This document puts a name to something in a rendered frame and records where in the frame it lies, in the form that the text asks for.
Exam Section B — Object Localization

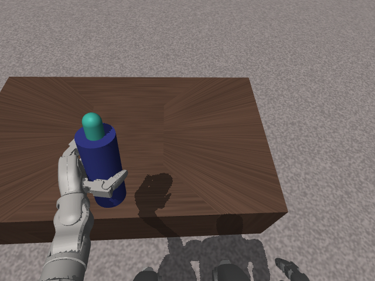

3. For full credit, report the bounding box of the bottle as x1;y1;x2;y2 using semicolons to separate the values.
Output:
74;112;126;208

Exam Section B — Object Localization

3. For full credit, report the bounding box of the left robot arm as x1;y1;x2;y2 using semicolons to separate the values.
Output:
39;193;94;281

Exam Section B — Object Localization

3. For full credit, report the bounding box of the right robot hand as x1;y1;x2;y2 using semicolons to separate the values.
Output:
275;258;310;281

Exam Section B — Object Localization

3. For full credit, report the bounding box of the left robot hand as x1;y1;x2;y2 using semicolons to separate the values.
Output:
58;139;128;198

